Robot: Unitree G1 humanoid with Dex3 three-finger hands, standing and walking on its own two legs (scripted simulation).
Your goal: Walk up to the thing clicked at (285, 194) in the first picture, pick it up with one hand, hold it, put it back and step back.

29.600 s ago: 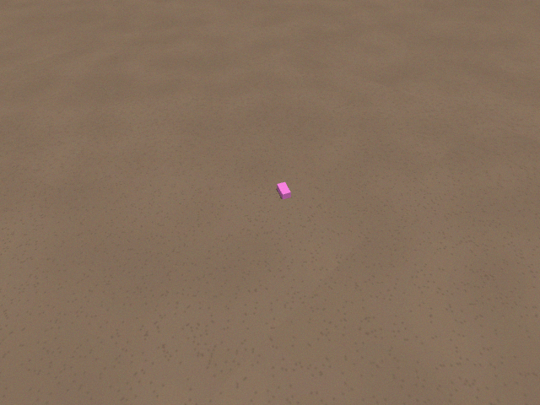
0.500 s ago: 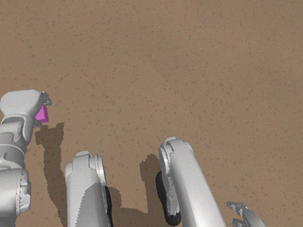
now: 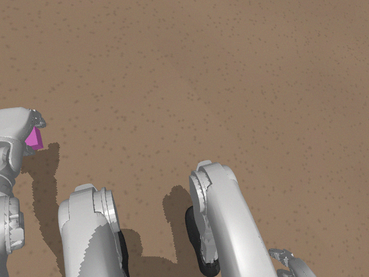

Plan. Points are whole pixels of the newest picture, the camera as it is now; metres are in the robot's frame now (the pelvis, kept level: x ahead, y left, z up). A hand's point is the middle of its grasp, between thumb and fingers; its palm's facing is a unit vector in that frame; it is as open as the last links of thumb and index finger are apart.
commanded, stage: lower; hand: left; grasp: from above
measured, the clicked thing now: (17, 141) +0.45 +0.32 -0.20
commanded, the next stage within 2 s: rest in 0.34 s
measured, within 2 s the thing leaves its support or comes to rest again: rests again in 1.38 s
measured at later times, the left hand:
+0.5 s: hand (32, 146) +0.44 +0.30 -0.22, palm faces -0.45 -0.07 -0.89, open 7.3 cm
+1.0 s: hand (39, 148) +0.45 +0.30 -0.26, palm faces -0.45 -0.10 -0.89, open 7.3 cm
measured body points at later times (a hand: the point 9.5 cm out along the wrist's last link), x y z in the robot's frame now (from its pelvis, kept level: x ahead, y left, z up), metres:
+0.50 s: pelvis +0.00 +0.00 -0.03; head +0.25 +0.08 +0.34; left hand +0.46 +0.30 -0.17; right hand +0.05 -0.28 -0.13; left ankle +0.08 +0.13 -0.31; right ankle +0.10 -0.12 -0.31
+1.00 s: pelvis +0.01 +0.00 -0.05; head +0.26 +0.09 +0.31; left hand +0.47 +0.30 -0.21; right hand +0.05 -0.27 -0.13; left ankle +0.08 +0.13 -0.31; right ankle +0.10 -0.12 -0.31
